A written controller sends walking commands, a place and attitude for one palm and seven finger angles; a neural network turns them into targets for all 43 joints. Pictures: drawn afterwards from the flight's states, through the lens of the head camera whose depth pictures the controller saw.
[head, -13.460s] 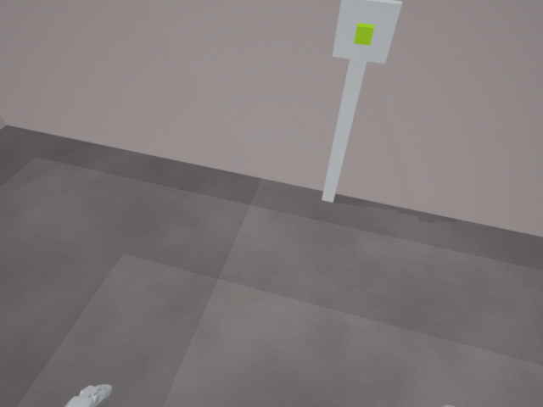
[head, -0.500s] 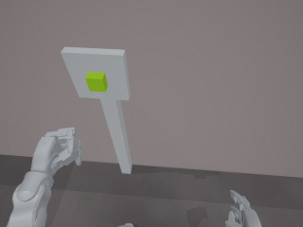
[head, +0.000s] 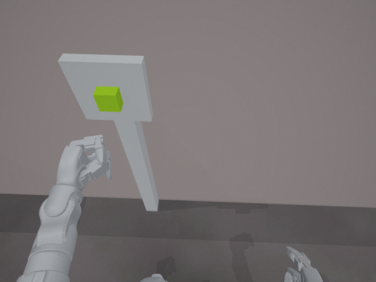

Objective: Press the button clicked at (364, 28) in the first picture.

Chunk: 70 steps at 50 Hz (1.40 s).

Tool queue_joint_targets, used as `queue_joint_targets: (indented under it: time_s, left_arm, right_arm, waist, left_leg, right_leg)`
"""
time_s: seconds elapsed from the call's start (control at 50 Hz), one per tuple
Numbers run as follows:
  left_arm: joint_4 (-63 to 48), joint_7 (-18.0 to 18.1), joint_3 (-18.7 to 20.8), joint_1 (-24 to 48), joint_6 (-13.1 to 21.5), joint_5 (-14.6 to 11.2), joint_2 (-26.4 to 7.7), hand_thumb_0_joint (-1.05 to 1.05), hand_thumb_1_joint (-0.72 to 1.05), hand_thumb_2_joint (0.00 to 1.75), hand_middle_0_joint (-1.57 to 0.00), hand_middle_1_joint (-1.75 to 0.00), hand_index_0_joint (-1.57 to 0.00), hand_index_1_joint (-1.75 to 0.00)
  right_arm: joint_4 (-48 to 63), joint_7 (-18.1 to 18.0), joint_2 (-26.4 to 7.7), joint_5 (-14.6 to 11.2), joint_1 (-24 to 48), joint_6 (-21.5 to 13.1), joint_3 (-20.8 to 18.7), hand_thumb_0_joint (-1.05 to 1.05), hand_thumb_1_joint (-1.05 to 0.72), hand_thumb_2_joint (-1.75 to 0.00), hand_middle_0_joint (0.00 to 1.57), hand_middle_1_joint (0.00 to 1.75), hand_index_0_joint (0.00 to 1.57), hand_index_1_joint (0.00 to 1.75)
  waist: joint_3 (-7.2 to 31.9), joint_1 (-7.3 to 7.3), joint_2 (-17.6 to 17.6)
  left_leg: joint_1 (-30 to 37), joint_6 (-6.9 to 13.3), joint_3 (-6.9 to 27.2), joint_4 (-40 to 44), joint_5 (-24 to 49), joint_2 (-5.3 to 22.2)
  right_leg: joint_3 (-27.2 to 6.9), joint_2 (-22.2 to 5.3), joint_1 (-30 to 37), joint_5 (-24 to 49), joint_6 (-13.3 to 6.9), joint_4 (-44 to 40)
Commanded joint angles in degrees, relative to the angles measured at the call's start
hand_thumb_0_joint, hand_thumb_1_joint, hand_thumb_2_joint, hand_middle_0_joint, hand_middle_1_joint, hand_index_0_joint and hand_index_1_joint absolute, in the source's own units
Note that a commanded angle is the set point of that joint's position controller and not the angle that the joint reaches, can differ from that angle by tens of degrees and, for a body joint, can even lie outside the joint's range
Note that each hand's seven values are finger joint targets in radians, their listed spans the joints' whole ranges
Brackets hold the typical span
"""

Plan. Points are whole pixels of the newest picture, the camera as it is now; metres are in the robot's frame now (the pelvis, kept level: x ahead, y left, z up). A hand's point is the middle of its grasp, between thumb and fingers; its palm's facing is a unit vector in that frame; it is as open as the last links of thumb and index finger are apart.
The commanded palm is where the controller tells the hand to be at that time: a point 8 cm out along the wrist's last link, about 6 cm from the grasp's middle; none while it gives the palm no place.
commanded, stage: aim a knuckle at the button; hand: left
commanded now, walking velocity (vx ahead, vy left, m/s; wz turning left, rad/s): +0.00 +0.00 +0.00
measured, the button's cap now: (109, 98) +0.50 +0.21 +0.10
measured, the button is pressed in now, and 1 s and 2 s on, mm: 0 0 7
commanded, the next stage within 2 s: press the button with the knuckle in 1.08 s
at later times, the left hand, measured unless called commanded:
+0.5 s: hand (121, 139) +0.41 +0.17 +0.06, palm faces -0.01 -1.00 -0.03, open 3.1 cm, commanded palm +0.37 +0.23 +0.06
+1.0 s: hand (122, 141) +0.40 +0.16 +0.07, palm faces -0.01 -1.00 -0.03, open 3.1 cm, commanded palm +0.37 +0.22 +0.06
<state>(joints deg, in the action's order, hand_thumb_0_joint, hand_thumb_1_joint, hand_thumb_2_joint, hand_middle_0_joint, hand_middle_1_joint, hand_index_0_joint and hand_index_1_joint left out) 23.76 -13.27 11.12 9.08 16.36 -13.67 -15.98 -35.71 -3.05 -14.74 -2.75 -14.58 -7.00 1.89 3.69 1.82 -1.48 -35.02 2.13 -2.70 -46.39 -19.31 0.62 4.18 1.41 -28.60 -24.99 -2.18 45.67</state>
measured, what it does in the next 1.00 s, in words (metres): stands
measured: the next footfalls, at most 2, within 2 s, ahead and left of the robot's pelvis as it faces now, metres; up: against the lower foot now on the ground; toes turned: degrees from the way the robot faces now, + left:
none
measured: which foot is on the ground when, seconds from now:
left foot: down 0.00-1.00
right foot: down 0.00-1.00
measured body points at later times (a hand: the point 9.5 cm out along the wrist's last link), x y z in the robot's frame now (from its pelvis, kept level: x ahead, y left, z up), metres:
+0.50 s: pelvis +0.00 +0.00 -0.01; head +0.06 +0.00 +0.44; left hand +0.40 +0.22 +0.07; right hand +0.08 -0.26 -0.12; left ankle +0.04 +0.10 -0.70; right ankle -0.02 -0.09 -0.70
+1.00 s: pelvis +0.00 +0.00 -0.01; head +0.05 +0.00 +0.44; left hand +0.40 +0.22 +0.07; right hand +0.09 -0.26 -0.12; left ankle +0.04 +0.10 -0.70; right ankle -0.02 -0.09 -0.70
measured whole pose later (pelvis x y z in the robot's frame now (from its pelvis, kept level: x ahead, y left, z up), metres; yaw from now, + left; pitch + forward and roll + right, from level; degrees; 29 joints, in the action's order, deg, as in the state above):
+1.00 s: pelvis +0.00 +0.00 -0.01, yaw -1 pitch +11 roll -1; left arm 43.8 -9.9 12.0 26.6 20.9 -10.3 -16.3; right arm -35.5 -1.3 -14.8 -2.5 -16.7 -0.4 1.4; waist 5.2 3.6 -1.4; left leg -40.3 2.2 -2.9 -49.8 -20.4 1.3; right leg 3.8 1.9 -34.0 -25.8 -2.3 49.0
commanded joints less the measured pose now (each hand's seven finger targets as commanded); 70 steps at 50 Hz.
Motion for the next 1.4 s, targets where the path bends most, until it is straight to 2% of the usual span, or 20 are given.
queue_joint_targets:
  time_s: [0.0,0.08,0.14,0.24,0.26,0.28,0.36,0.46,0.54,0.56,0.62,0.72,0.82,0.88,0.92,0.94,1.04,1.2,1.22,1.38]
  left_arm:
    - [-8.83,1.11,3.65,18.70,4.01,-0.71,-9.17,0.00,0.90,0.90,-1.30,-1.50,-1.30,-1.50]
    - [-3.99,1.53,2.16,24.92,4.33,0.28,-8.57,0.00,0.90,0.90,-1.30,-1.50,-1.30,-1.50]
    - [-1.93,1.98,4.01,24.99,4.98,0.68,-10.29,0.00,0.90,0.90,-1.30,-1.50,-1.30,-1.50]
    - [1.13,2.69,3.25,30.26,6.17,1.29,-9.65,0.00,0.90,0.90,-1.30,-1.50,-1.30,-1.50]
    - [2.32,3.02,4.92,33.10,6.51,1.54,-12.09,0.00,0.90,0.90,-1.30,-1.50,-1.30,-1.50]
    - [3.98,3.07,4.39,33.97,6.60,1.84,-11.43,0.00,0.90,0.90,-1.30,-1.50,-1.30,-1.50]
    - [5.43,3.53,3.40,38.13,7.91,2.40,-10.62,0.00,0.90,0.90,-1.30,-1.50,-1.30,-1.50]
    - [6.45,3.07,7.43,32.24,8.05,2.06,-14.36,0.00,0.90,0.90,-1.30,-1.50,-1.30,-1.50]
    - [5.58,2.42,5.99,31.07,7.78,1.50,-12.37,0.00,0.90,0.90,-1.30,-1.50,-1.30,-1.50]
    - [5.29,2.57,7.76,30.30,7.83,1.32,-14.04,0.00,0.90,0.90,-1.30,-1.50,-1.30,-1.50]
    - [5.51,2.35,5.17,32.46,7.99,1.38,-11.74,0.00,0.90,0.90,-1.30,-1.50,-1.30,-1.50]
    - [4.72,1.92,2.42,38.37,9.21,1.49,-9.80,0.00,0.90,0.90,-1.30,-1.50,-1.30,-1.50]
    - [3.79,2.76,4.07,38.29,10.05,1.89,-12.19,0.00,0.90,0.90,-1.30,-1.50,-1.30,-1.50]
    - [6.88,3.37,2.67,37.97,8.74,2.13,-10.07,0.00,0.90,0.90,-1.30,-1.50,-1.30,-1.50]
    - [9.42,3.79,3.72,38.06,7.94,2.32,-11.19,0.00,0.90,0.90,-1.30,-1.50,-1.30,-1.50]
    - [10.26,3.98,5.19,36.30,7.62,2.50,-12.52,0.00,0.90,0.90,-1.30,-1.50,-1.30,-1.50]
    - [8.37,3.57,6.37,33.39,7.81,2.03,-13.18,0.00,0.90,0.90,-1.30,-1.50,-1.30,-1.50]
    - [7.51,1.16,4.63,38.40,8.95,1.30,-12.47,0.00,0.90,0.90,-1.30,-1.50,-1.30,-1.50]
    - [7.74,1.01,4.25,40.46,9.08,1.16,-12.48,0.00,0.90,0.90,-1.30,-1.50,-1.30,-1.50]
    - [12.32,0.33,5.77,46.75,9.26,1.61,-15.22,0.00,0.90,0.90,-1.30,-1.50,-1.30,-1.50]
  right_arm:
    - [7.18,-0.43,-7.92,0.12,0.50,-1.45,-3.53,0.00,-0.90,-0.90,0.20,0.30,0.20,0.30]
    - [6.48,-0.11,-8.16,0.24,-0.61,-0.36,-3.48,0.00,-0.90,-0.90,0.20,0.30,0.20,0.30]
    - [6.54,0.15,-8.52,0.49,-1.50,0.42,-3.81,0.00,-0.90,-0.90,0.20,0.30,0.20,0.30]
    - [6.06,0.58,-8.25,0.52,-2.47,1.71,-3.79,0.00,-0.90,-0.90,0.20,0.30,0.20,0.30]
    - [5.40,0.46,-8.55,0.56,-2.89,2.04,-3.85,0.00,-0.90,-0.90,0.20,0.30,0.20,0.30]
    - [5.31,0.48,-8.47,0.64,-3.13,2.33,-3.78,0.00,-0.90,-0.90,0.20,0.30,0.20,0.30]
    - [4.83,0.81,-8.54,0.79,-4.23,2.91,-4.09,0.00,-0.90,-0.90,0.20,0.30,0.20,0.30]
    - [5.97,1.23,-8.98,0.87,-4.98,4.04,-4.45,0.00,-0.90,-0.90,0.20,0.30,0.20,0.30]
    - [6.87,1.36,-8.47,0.47,-4.67,4.65,-4.30,0.00,-0.90,-0.90,0.20,0.30,0.20,0.30]
    - [6.91,1.28,-8.69,0.55,-4.84,4.84,-4.39,0.00,-0.90,-0.90,0.20,0.30,0.20,0.30]
    - [6.76,1.24,-8.46,0.35,-4.83,5.01,-4.20,0.00,-0.90,-0.90,0.20,0.30,0.20,0.30]
    - [6.04,0.86,-8.42,0.33,-4.76,4.68,-4.21,0.00,-0.90,-0.90,0.20,0.30,0.20,0.30]
    - [5.59,0.84,-8.82,0.54,-4.80,4.25,-4.30,0.00,-0.90,-0.90,0.20,0.30,0.20,0.30]
    - [5.63,0.93,-8.46,0.32,-4.25,4.50,-3.99,0.00,-0.90,-0.90,0.20,0.30,0.20,0.30]
    - [5.65,0.94,-8.71,0.44,-4.31,4.74,-3.85,0.00,-0.90,-0.90,0.20,0.30,0.20,0.30]
    - [5.95,0.98,-8.84,0.40,-4.18,4.91,-3.93,0.00,-0.90,-0.90,0.20,0.30,0.20,0.30]
    - [7.54,1.26,-8.60,0.53,-4.06,5.22,-3.78,0.00,-0.90,-0.90,0.20,0.30,0.20,0.30]
    - [6.39,0.74,-8.62,0.20,-4.35,5.07,-3.87,0.00,-0.90,-0.90,0.20,0.30,0.20,0.30]
    - [5.88,0.57,-8.69,0.21,-4.55,5.06,-3.85,0.00,-0.90,-0.90,0.20,0.30,0.20,0.30]
    - [4.23,0.15,-9.16,0.35,-5.78,4.99,-3.82,0.00,-0.90,-0.90,0.20,0.30,0.20,0.30]
  waist:
    - [16.23,0.59,-0.71]
    - [15.10,1.64,-0.55]
    - [18.07,0.92,1.34]
    - [18.06,1.81,0.20]
    - [17.44,1.99,0.35]
    - [16.85,2.22,0.08]
    - [19.83,2.67,-1.87]
    - [23.40,0.36,-0.51]
    - [20.84,0.82,0.22]
    - [20.59,0.49,0.83]
    - [17.18,2.01,1.44]
    - [17.88,3.39,-0.66]
    - [22.77,2.32,-2.35]
    - [19.61,2.97,-0.48]
    - [17.18,2.82,1.29]
    - [17.62,1.80,0.71]
    - [19.74,0.83,1.44]
    - [18.08,2.78,-1.19]
    - [17.45,3.81,0.21]
    - [21.37,3.70,-2.60]
  left_leg:
    - [15.21,-0.35,4.24,4.78,11.92,0.05]
    - [14.37,-0.42,4.71,4.25,10.46,0.21]
    - [14.00,-0.26,4.58,3.56,12.24,0.20]
    - [13.58,-0.26,4.29,2.70,12.68,0.17]
    - [12.78,-0.35,4.49,2.53,11.71,0.28]
    - [12.26,-0.32,4.40,2.54,10.93,0.15]
    - [14.62,-0.47,4.89,1.61,12.88,0.41]
    - [13.28,-0.39,4.14,1.61,15.31,0.18]
    - [11.48,-0.02,3.25,1.95,14.53,-0.03]
    - [11.27,0.04,3.19,1.95,14.54,0.03]
    - [10.13,0.18,3.39,2.05,12.12,0.03]
    - [12.12,0.18,4.10,1.63,9.41,0.14]
    - [15.36,-0.20,5.12,1.42,10.99,0.35]
    - [13.82,-0.18,4.92,1.83,9.83,0.32]
    - [10.99,0.05,4.71,2.03,8.22,0.08]
    - [10.75,-0.12,4.51,2.23,8.19,0.02]
    - [10.14,0.03,3.73,1.90,10.64,-0.17]
    - [11.16,0.09,3.94,1.17,9.27,-0.06]
    - [10.47,0.34,4.01,0.88,8.54,-0.01]
    - [12.94,-0.17,5.52,0.57,9.73,0.30]
  right_leg:
    - [-3.05,-0.38,-1.08,17.47,1.43,-6.56]
    - [-2.91,-0.17,-3.41,15.78,1.32,-6.18]
    - [-3.24,-0.15,-1.78,17.78,1.29,-5.50]
    - [-3.41,0.03,-3.15,18.39,1.39,-4.93]
    - [-3.51,0.05,-3.72,17.55,1.35,-4.79]
    - [-3.55,0.09,-4.20,16.83,1.37,-4.85]
    - [-3.35,0.24,-5.95,17.47,1.12,-3.94]
    - [-3.81,0.35,-1.19,21.08,1.06,-3.50]
    - [-4.07,0.44,-0.57,22.31,1.41,-4.12]
    - [-4.15,0.47,-0.27,22.54,1.40,-4.24]
    - [-3.99,0.64,-2.18,20.04,1.40,-4.73]
    - [-4.03,0.63,-5.55,15.81,1.35,-4.85]
    - [-3.73,0.67,-5.02,15.77,0.99,-3.96]
    - [-3.37,0.71,-6.22,15.35,1.33,-4.42]
    - [-3.53,0.65,-5.65,14.57,1.38,-4.76]
    - [-3.61,0.52,-5.23,14.62,1.27,-4.65]
    - [-4.11,0.46,-1.79,18.29,1.32,-4.33]
    - [-4.32,0.69,-4.94,16.57,1.37,-4.78]
    - [-4.46,0.67,-5.18,15.93,1.49,-4.97]
    - [-3.72,0.70,-7.38,14.44,1.04,-3.75]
